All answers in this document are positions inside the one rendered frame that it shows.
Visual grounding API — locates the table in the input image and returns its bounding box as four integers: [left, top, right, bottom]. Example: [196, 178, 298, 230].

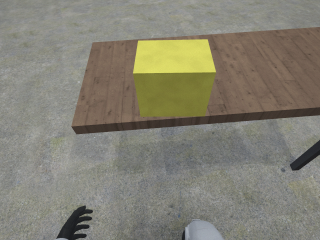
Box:
[71, 27, 320, 171]

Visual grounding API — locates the robot right thigh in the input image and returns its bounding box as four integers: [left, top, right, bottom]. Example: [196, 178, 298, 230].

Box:
[185, 220, 224, 240]

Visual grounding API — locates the robot left hand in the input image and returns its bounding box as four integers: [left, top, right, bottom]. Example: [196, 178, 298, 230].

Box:
[56, 205, 93, 240]

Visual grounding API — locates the carton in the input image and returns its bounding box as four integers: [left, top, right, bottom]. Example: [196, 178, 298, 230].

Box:
[133, 39, 216, 117]

